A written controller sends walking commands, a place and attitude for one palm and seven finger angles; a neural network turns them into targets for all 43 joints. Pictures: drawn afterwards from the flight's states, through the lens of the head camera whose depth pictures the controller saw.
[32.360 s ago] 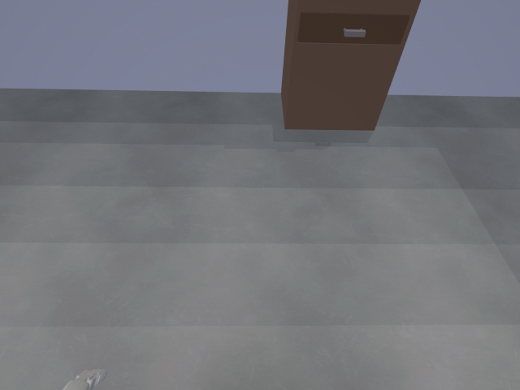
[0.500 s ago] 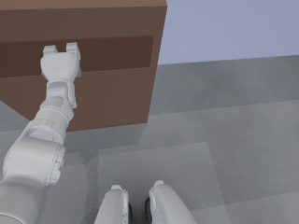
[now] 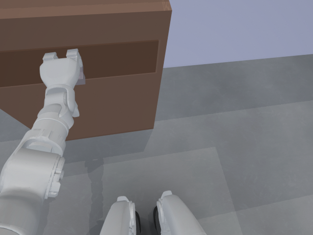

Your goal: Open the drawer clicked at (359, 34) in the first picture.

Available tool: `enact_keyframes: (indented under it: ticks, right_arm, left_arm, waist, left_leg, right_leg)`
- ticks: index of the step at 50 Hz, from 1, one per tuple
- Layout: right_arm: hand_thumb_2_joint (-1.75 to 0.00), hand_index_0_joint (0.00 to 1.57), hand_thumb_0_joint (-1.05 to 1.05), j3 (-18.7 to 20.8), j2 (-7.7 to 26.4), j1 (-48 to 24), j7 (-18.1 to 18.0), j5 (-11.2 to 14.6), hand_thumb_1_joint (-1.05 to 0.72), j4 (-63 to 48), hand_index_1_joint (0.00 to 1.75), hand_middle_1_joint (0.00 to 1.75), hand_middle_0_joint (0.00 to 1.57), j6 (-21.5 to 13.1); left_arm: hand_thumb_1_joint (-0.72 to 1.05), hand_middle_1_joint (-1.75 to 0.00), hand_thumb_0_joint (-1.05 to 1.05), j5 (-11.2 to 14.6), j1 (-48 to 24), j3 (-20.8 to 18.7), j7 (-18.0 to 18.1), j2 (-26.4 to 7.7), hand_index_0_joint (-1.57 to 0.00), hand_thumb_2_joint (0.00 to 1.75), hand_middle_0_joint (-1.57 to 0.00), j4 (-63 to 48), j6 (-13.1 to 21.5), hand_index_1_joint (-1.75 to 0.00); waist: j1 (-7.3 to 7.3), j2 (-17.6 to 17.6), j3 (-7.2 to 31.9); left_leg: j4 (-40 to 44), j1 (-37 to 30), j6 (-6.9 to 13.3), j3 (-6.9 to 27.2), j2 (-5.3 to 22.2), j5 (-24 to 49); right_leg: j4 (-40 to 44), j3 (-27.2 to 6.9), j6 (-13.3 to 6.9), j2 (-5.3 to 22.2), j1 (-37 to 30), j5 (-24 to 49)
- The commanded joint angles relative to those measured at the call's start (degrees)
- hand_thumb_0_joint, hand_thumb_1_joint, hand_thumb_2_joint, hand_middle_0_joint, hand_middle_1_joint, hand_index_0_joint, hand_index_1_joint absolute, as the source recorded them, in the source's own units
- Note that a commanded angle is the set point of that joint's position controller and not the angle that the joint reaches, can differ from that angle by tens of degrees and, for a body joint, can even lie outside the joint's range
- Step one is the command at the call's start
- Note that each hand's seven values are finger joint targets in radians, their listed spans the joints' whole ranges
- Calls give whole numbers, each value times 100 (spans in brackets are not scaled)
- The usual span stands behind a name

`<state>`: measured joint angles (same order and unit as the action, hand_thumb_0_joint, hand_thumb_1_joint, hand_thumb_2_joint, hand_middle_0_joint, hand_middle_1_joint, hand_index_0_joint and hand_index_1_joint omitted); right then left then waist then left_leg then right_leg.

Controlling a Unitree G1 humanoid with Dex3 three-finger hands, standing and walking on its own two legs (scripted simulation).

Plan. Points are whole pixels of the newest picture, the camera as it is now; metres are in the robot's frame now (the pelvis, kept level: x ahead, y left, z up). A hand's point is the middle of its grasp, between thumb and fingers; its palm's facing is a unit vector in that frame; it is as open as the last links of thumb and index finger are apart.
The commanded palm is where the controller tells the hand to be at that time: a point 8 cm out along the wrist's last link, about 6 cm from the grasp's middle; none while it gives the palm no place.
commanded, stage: lift the fingers back up to retry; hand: left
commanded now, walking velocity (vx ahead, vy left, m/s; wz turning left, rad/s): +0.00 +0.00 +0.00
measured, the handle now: (65, 73) +0.57 +0.21 -0.03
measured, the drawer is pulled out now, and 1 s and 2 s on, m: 0.00 0.00 0.00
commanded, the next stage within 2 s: re-aim the fingers above the handle in 0.48 s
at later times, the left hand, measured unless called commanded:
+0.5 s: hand (61, 75) +0.52 +0.19 +0.03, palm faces -0.06 -0.06 -1.00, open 13.8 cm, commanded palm +0.50 +0.19 +0.08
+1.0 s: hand (68, 75) +0.52 +0.18 +0.03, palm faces -0.05 -0.06 -1.00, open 13.8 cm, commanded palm +0.50 +0.18 +0.08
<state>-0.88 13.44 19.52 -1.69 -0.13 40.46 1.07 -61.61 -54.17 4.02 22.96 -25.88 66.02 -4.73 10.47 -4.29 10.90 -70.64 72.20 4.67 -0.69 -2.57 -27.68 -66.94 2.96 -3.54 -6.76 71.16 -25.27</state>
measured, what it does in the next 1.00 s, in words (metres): shifts its weight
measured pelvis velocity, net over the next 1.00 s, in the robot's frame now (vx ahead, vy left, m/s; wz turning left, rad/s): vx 0.05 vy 0.00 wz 0.01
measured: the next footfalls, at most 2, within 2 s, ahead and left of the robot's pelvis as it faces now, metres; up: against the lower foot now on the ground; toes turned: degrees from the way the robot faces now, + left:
none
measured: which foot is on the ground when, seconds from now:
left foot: down 0.00-1.00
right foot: down 0.00-1.00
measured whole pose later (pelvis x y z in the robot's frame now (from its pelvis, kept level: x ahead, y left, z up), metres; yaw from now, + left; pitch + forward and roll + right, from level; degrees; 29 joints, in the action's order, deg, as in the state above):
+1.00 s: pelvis +0.05 +0.00 +0.05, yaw +1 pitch +24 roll -3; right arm 2.3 12.4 17.9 0.2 -1.3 42.1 6.1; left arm -61.6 -45.4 6.9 27.1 -18.2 63.1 -3.8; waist 6.9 -3.5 11.4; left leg -57.1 53.8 4.7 -0.3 -3.3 -27.1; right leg -53.7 1.2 -3.5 -6.6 52.8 -24.9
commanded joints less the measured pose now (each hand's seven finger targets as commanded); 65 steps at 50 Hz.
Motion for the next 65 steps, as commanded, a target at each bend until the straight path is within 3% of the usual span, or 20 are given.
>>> enact_keyframes:
  ticks: [1, 4, 7, 13, 15, 17, 19, 22, 25, 29, 32, 39, 43, 47, 51, 53, 57, 60, 62, 65]
  right_arm:
    - [-90, 20, 0, 428, 1018, 912, -88, -29, -90, -203, 30, 30, 20, -88]
    - [-90, 20, 0, 459, 1013, 958, -70, -52, -90, -125, 30, 30, 20, -66]
    - [-90, 20, 0, 474, 1004, 958, -26, -74, -90, -111, 30, 30, 20, 17]
    - [-90, 20, 0, 553, 950, 936, 20, -85, -90, -139, 30, 30, 20, 191]
    - [-90, 20, 0, 581, 945, 877, 36, -73, -90, -135, 30, 30, 20, 244]
    - [-90, 20, 0, 601, 917, 869, 47, -88, -90, -107, 30, 30, 20, 284]
    - [-90, 20, 0, 600, 922, 840, 65, -81, -90, -87, 30, 30, 20, 336]
    - [-90, 20, 0, 635, 885, 785, 95, -106, -90, -144, 30, 30, 20, 373]
    - [-90, 20, 0, 628, 877, 716, 94, -125, -90, -206, 30, 30, 20, 447]
    - [-90, 20, 0, 633, 864, 619, 83, -143, -90, -187, 30, 30, 20, 463]
    - [-90, 20, 0, 673, 823, 558, 101, -185, -90, -245, 30, 30, 20, 423]
    - [-90, 20, 0, 665, 857, 556, 134, -157, -90, -128, 30, 30, 20, 456]
    - [-90, 20, 0, 684, 842, 598, 151, -137, -90, -118, 30, 30, 20, 439]
    - [-90, 20, 0, 650, 875, 627, 105, -139, -90, -147, 30, 30, 20, 428]
    - [-90, 20, 0, 559, 857, 550, 79, -137, -90, -205, 30, 30, 20, 442]
    - [-90, 20, 0, 516, 896, 504, 84, -141, -90, -218, 30, 30, 20, 450]
    - [-90, 20, 0, 552, 903, 492, 116, -137, -90, -287, 30, 30, 20, 374]
    - [-90, 20, 0, 617, 884, 562, 124, -111, -90, -282, 30, 30, 20, 307]
    - [-90, 20, 0, 673, 867, 603, 129, -117, -90, -220, 30, 30, 20, 256]
    - [-90, 20, 0, 678, 905, 654, 91, -96, -90, -74, 30, 30, 20, 198]
  left_arm:
    - [-50, -120, 0, -87, -2368, -197, 330, -1133, -30, 30, -30, -1284, 236, -120]
    - [-50, -120, 0, -59, -2338, -203, 454, -1056, -30, 30, -30, -1266, 315, -120]
    - [-50, -120, 0, -13, -2030, -310, 536, -1095, -30, 30, -30, -1187, 258, -120]
    - [-50, -120, 0, 12, -1768, -250, 592, -886, -30, 30, -30, -1551, 233, -120]
    - [-50, -120, 0, -15, -1613, -226, 576, -816, -30, 30, -30, -1683, 245, -120]
    - [-50, -120, 0, -14, -1538, -41, 561, -520, -30, 30, -30, -1573, 260, -120]
    - [-50, -120, 0, -30, -1110, 15, 555, -374, -30, 30, -30, -1219, 215, -120]
    - [-50, -120, 0, -3, -1023, 86, 527, -210, -30, 30, -30, -1357, 260, -120]
    - [-50, -120, 0, -54, -736, -107, 550, -406, -30, 30, -30, -1423, 321, -120]
    - [-50, -120, 0, -213, -976, -254, 723, -616, -30, 30, -30, -1575, 419, -120]
    - [-50, -120, 0, -220, -1133, -250, 875, -509, -30, 30, -30, -1957, 486, -120]
    - [-50, -120, 0, -255, -1425, -42, 969, -362, -30, 30, -30, -1443, 127, -120]
    - [-50, -120, 0, -88, -1665, 374, 754, 145, -30, 30, -30, -1383, 33, -120]
    - [-50, -120, 0, 9, -1555, 100, 590, -185, -30, 30, -30, -1357, 111, -120]
    - [-50, -120, 0, -143, -1100, -144, 679, -495, -30, 30, -30, -1099, 166, -120]
    - [-50, -120, 0, -232, -949, -390, 779, -846, -30, 30, -30, -904, 113, -120]
    - [-50, -120, 0, -237, -1100, -414, 920, -850, -30, 30, -30, -1068, 49, -120]
    - [-50, -120, 0, -199, -1337, -175, 891, -562, -30, 30, -30, -1359, 108, -120]
    - [-50, -120, 0, -109, -1642, 110, 803, -195, -30, 30, -30, -1563, 198, -120]
    - [-50, -120, 0, -65, -1811, 176, 730, -206, -30, 30, -30, -1456, 287, -120]
  waist:
    - [-9, -420, 2910]
    - [28, -267, 2794]
    - [-109, -285, 2856]
    - [-186, -275, 2943]
    - [-239, -350, 2859]
    - [-160, -242, 2714]
    - [-172, 98, 2284]
    - [-236, -12, 2459]
    - [-346, 81, 2551]
    - [-332, 50, 2457]
    - [-359, -180, 2848]
    - [-170, -91, 2643]
    - [-53, -215, 2639]
    - [-150, -48, 2773]
    - [-309, 186, 2375]
    - [-425, 208, 2171]
    - [-435, 60, 2391]
    - [-322, -19, 2711]
    - [-147, -39, 2842]
    - [-29, 150, 2526]
  left_leg:
    - [1187, -2871, -224, 690, 276, 1232]
    - [1278, -2977, -219, 667, 270, 1460]
    - [1390, -3120, -238, 547, 216, 1856]
    - [1610, -3766, -270, 432, 216, 2797]
    - [1705, -4054, -310, 426, 235, 3042]
    - [1710, -4112, -308, 428, 239, 3244]
    - [1761, -3843, -281, 407, 228, 3040]
    - [1768, -3950, -271, 336, 199, 3286]
    - [1761, -3899, -265, 292, 184, 3425]
    - [1715, -3765, -272, 324, 182, 3284]
    - [1633, -4087, -306, 342, 193, 3636]
    - [1663, -4104, -366, 421, 216, 3251]
    - [1726, -4411, -394, 492, 255, 3260]
    - [1770, -4174, -303, 438, 205, 3064]
    - [1813, -3474, -234, 317, 151, 2584]
    - [1840, -3110, -227, 286, 128, 2345]
    - [1849, -3222, -240, 280, 131, 2294]
    - [1837, -3587, -253, 301, 167, 2410]
    - [1797, -3910, -264, 367, 201, 2565]
    - [1818, -3832, -235, 427, 211, 2167]
  right_leg:
    - [1173, -277, 135, 195, -1455, 671]
    - [1303, -287, 135, 188, -1631, 865]
    - [1436, -334, 118, 183, -2073, 1276]
    - [1695, -356, 132, 181, -2699, 2212]
    - [1796, -341, 121, 169, -2728, 2314]
    - [1834, -329, 121, 169, -2713, 2438]
    - [1893, -339, 133, 169, -2738, 2404]
    - [1904, -414, 119, 195, -2962, 2762]
    - [1872, -463, 134, 206, -3206, 3045]
    - [1781, -484, 117, 218, -3079, 2941]
    - [1702, -453, 111, 212, -3022, 3000]
    - [1741, -346, 120, 177, -2644, 2447]
    - [1819, -288, 123, 165, -2453, 2214]
    - [1837, -369, 116, 183, -2805, 2360]
    - [1825, -461, 111, 202, -3030, 2331]
    - [1783, -500, 100, 214, -3080, 2193]
    - [1777, -501, 87, 209, -3075, 2080]
    - [1807, -480, 118, 202, -3030, 2122]
    - [1831, -440, 126, 200, -2862, 2129]
    - [1926, -434, 152, 204, -2594, 1730]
